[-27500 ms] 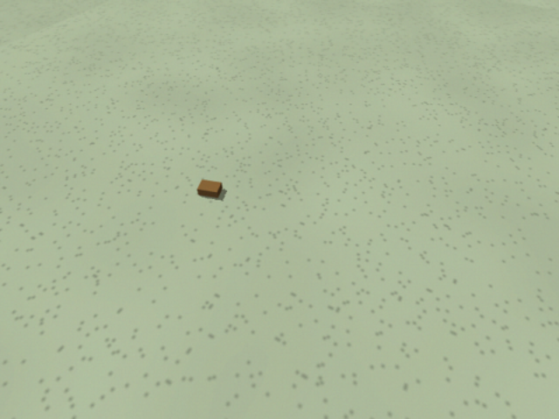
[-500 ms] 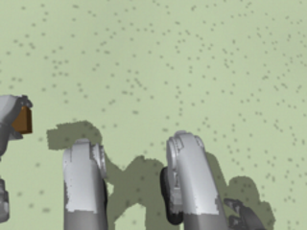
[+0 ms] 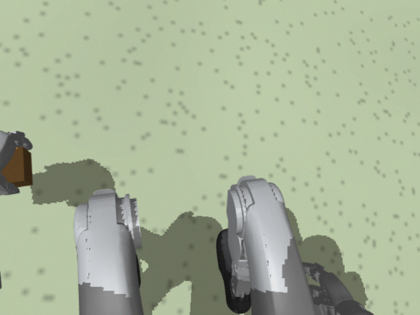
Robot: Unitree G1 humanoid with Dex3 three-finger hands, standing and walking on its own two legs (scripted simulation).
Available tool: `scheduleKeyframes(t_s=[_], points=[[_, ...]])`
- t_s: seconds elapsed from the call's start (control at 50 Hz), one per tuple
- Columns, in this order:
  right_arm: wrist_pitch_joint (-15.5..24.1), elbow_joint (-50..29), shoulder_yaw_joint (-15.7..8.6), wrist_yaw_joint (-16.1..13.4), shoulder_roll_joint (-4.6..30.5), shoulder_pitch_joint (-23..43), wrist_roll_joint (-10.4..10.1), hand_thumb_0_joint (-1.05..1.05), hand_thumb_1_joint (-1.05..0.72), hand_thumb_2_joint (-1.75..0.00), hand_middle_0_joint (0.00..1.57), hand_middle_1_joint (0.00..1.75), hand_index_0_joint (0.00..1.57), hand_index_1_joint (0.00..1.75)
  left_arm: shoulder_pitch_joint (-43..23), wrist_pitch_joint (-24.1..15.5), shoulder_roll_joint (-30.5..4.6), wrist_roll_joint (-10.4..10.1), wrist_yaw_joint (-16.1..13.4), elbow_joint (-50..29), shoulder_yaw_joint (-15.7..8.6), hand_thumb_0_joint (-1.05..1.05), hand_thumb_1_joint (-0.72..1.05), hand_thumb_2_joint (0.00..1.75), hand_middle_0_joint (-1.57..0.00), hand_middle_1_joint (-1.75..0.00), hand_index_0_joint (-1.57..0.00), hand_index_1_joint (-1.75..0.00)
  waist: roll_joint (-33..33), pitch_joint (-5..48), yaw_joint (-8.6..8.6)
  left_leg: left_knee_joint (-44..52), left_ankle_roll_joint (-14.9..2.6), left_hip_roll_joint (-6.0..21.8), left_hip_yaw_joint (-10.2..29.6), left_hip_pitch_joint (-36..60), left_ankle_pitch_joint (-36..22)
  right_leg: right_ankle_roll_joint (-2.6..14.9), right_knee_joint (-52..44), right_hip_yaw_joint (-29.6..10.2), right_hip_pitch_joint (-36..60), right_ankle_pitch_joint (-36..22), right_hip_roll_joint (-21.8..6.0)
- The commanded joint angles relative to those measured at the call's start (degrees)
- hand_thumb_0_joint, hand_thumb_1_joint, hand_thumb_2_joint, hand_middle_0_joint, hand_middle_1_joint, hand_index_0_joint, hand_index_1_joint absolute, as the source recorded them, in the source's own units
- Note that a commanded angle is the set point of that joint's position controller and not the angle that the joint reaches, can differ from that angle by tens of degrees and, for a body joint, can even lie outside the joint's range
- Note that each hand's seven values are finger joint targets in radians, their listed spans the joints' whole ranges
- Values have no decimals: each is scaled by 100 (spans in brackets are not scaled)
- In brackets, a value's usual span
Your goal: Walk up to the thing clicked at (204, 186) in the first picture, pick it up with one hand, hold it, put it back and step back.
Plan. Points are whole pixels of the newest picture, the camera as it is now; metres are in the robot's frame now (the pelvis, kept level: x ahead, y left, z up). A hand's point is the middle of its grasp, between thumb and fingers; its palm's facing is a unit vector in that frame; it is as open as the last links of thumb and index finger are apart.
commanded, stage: lower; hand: left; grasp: from above
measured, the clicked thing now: out of the picture +0.37 +0.37 -0.21
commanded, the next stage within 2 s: rest in 0.10 s
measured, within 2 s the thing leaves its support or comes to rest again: rests again in 1.10 s
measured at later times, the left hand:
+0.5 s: hand (16, 174) +0.37 +0.35 -0.23, palm faces -0.46 -0.17 -0.87, open 9.5 cm
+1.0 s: hand (24, 176) +0.37 +0.35 -0.27, palm faces -0.45 -0.18 -0.88, open 9.5 cm
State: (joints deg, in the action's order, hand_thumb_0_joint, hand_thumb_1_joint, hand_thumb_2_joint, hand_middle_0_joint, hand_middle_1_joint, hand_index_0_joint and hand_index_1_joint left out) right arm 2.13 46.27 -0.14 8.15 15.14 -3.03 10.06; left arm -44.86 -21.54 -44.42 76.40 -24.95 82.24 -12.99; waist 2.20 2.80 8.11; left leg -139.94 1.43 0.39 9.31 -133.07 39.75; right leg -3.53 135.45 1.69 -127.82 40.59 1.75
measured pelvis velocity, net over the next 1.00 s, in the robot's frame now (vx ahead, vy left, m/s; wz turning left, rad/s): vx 0.01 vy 0.01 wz -0.07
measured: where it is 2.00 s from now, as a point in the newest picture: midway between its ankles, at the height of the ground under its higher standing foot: (183, 294)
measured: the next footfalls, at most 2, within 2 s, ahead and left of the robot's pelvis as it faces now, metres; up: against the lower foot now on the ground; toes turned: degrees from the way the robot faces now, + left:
none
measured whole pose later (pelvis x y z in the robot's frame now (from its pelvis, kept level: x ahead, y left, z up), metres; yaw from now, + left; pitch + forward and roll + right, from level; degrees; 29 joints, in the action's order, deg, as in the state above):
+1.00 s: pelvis +0.01 +0.01 -0.05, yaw -4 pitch +27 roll -11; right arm 6.0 47.0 6.4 11.7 15.8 1.3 17.5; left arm -42.9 -21.9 -51.1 79.0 -36.1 92.0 -16.8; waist 6.8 -2.8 12.0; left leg -150.9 1.5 0.2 13.7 -136.4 42.1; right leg -4.2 143.1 4.2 -130.0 41.1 4.0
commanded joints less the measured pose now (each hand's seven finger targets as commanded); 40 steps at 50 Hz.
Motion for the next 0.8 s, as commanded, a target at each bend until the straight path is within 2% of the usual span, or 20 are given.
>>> scheduleKeyframes(t_s=[0.0,0.04,0.08,0.16,0.18,0.24,0.3,0.44,0.46,0.48,0.54,0.56,0.58,0.6,0.64,0.66,0.72,0.74,0.76,0.78], points=[[29,-84,-385,-40,1426,-956,71,0,-90,-90,20,30,20,30,-1518,-128,-1924,-54,-421,-812,-347,0,91,72,-129,-47,-126,-50,-1693,3792,-84,1369,-237,-84,-703,3134,-1070,491,-1153,757,1416,-1172,134],[35,-83,-376,-25,1441,-887,116,0,-90,-90,20,30,20,30,-1474,-151,-2032,-15,-526,-797,-438,0,92,71,-128,-47,-126,-49,-1861,3874,-112,1367,-210,-70,-667,3269,-1159,492,-1009,823,1340,-1211,138],[40,-57,-373,-7,1430,-862,145,0,-90,-90,20,30,20,30,-1452,-127,-1948,51,-589,-654,-364,0,91,70,-126,-48,-125,-49,-1860,3766,-55,1320,-208,-60,-673,3219,-1088,506,-984,822,1217,-1173,165],[35,-66,-370,-8,1465,-845,221,0,-89,-89,20,30,20,30,-1406,-106,-2152,62,-775,-831,-570,0,89,70,-126,-43,-123,-47,-2010,3955,-96,1211,-218,-65,-693,3192,-1220,460,-893,826,1364,-1327,154],[45,-52,-340,4,1428,-801,232,0,-90,-90,20,30,20,30,-1318,-58,-2060,68,-778,-734,-475,0,89,68,-127,-44,-124,-47,-1974,3895,-113,1182,-217,-56,-694,3227,-1223,474,-886,801,1282,-1333,169],[57,-34,-314,14,1467,-809,278,0,-89,-89,20,30,20,30,-1344,2,-2031,76,-820,-472,-445,0,89,70,-125,-43,-123,-46,-1920,3851,10,1071,-229,-51,-671,3102,-1297,455,-825,832,1287,-1450,189],[94,3,-242,30,1494,-756,316,0,-89,-89,20,30,20,30,-1431,13,-2060,76,-866,-281,-388,0,88,71,-125,-42,-123,-45,-1916,3539,67,1050,-225,-49,-635,2889,-1037,462,-797,882,1134,-1228,199],[165,-66,-161,62,1674,-691,460,0,-89,-89,20,30,20,30,-1255,-31,-2537,104,-992,23,-754,0,90,71,-126,-44,-124,-46,-1763,3388,140,839,-221,-29,-600,2614,-1003,456,-718,947,1280,-1254,230],[179,-119,-131,72,1638,-631,456,0,-89,-89,20,30,20,30,-1269,-42,-2448,94,-995,14,-685,0,89,72,-126,-42,-124,-45,-1762,3360,138,812,-222,-36,-591,2573,-962,459,-692,954,1269,-1215,231],[212,-156,-83,90,1575,-566,470,0,-89,-89,20,30,20,30,-1296,-38,-2218,68,-972,58,-483,0,89,71,-126,-44,-124,-46,-1772,3334,169,806,-220,-36,-589,2615,-956,451,-656,952,1260,-1217,240],[242,-85,-59,93,1631,-592,513,0,-89,-89,20,30,20,30,-1216,-86,-2389,70,-985,45,-570,0,89,70,-126,-43,-124,-45,-1905,3490,168,761,-211,-24,-548,2712,-1030,439,-618,975,1349,-1314,278],[245,-97,-23,115,1573,-539,520,0,-89,-89,20,30,20,30,-1264,-95,-2326,51,-996,35,-461,0,89,69,-125,-42,-123,-44,-1941,3397,169,715,-204,-14,-551,2616,-962,457,-619,932,1340,-1254,284],[242,-36,-28,120,1661,-651,577,0,-89,-89,20,30,20,30,-1071,-65,-2549,107,-1046,137,-675,0,88,70,-125,-42,-123,-44,-1850,3454,188,662,-214,-12,-561,2665,-1159,421,-606,964,1488,-1450,283],[229,-63,-31,121,1672,-602,569,0,-89,-89,20,30,20,30,-1044,-73,-2565,93,-1095,35,-725,0,88,70,-124,-43,-123,-45,-1853,3462,129,690,-205,-17,-549,2651,-1155,418,-569,998,1435,-1437,289],[233,-69,-13,145,1674,-520,592,0,-89,-89,20,30,20,30,-1022,-85,-2539,79,-1125,94,-697,0,88,69,-124,-44,-122,-46,-2032,3390,131,730,-171,-5,-526,2737,-1102,442,-490,1038,1309,-1374,299],[256,-96,12,156,1651,-483,612,0,-89,-89,20,30,20,30,-1101,-91,-2332,79,-1118,-1,-543,0,87,71,-123,-45,-122,-47,-2088,3359,193,716,-162,-7,-529,2864,-1186,415,-449,1084,1253,-1433,286],[309,-89,80,191,1705,-419,655,0,-89,-89,20,30,20,30,-1234,-105,-2452,76,-1184,183,-537,0,86,67,-121,-45,-120,-46,-1970,3150,291,630,-183,5,-504,2578,-982,423,-472,1088,1228,-1334,313],[310,-64,80,187,1728,-428,640,0,-89,-89,20,30,20,30,-1069,-95,-2545,107,-1233,158,-624,0,85,68,-121,-45,-120,-46,-1999,3228,181,652,-172,-2,-511,2657,-1052,422,-484,1067,1293,-1376,319],[297,-28,62,187,1769,-437,658,0,-89,-89,20,30,20,30,-1017,-100,-2713,122,-1282,74,-749,0,85,70,-121,-45,-119,-47,-2060,3332,173,634,-158,9,-503,2721,-1097,422,-437,1078,1325,-1406,323],[312,-75,95,203,1705,-371,665,0,-89,-89,20,30,20,30,-1049,-100,-2538,119,-1300,79,-601,0,85,69,-120,-45,-119,-46,-2138,3313,164,614,-149,19,-509,2693,-1084,447,-419,1036,1314,-1395,335]])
